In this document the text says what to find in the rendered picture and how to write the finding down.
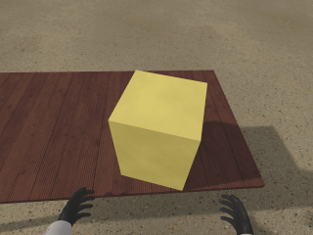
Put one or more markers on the table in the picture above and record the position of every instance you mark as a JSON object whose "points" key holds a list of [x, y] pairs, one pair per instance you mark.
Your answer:
{"points": [[55, 138]]}

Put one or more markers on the robot right hand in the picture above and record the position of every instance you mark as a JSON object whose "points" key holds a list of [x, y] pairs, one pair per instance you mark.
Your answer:
{"points": [[240, 219]]}

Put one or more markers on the robot left hand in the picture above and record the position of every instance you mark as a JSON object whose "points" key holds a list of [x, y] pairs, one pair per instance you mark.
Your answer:
{"points": [[70, 212]]}

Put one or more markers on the carton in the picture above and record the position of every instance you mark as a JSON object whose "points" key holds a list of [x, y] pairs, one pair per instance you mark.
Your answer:
{"points": [[156, 127]]}

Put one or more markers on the robot left forearm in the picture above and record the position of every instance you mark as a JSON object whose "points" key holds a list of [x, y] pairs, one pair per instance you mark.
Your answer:
{"points": [[59, 227]]}

